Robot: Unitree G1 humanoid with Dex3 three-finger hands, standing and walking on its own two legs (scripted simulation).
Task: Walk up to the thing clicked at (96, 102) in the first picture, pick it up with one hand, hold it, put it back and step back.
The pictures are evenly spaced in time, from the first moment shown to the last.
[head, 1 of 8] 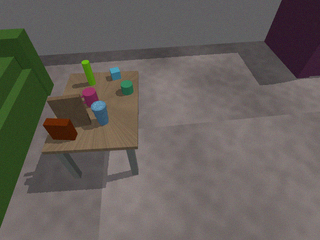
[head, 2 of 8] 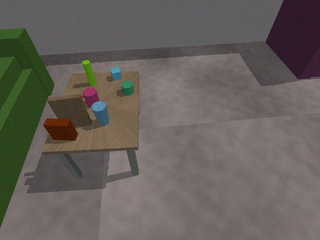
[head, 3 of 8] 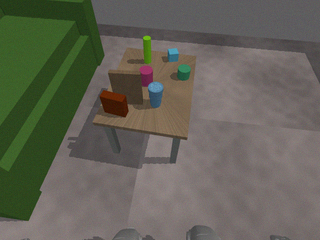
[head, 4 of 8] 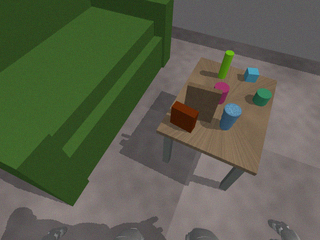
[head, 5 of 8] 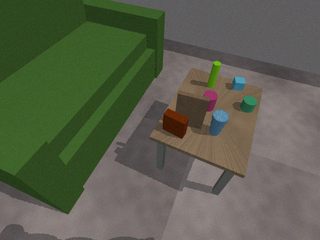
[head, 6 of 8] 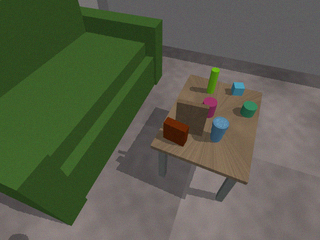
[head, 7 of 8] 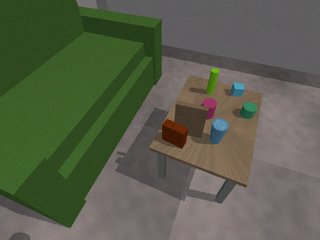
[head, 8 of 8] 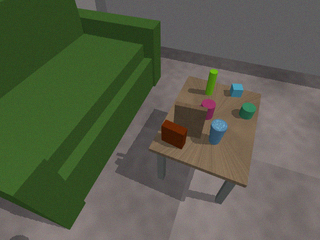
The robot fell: no
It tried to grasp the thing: no
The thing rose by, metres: 0.00
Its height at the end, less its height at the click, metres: +0.00
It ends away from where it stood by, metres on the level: 0.00
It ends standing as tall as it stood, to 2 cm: yes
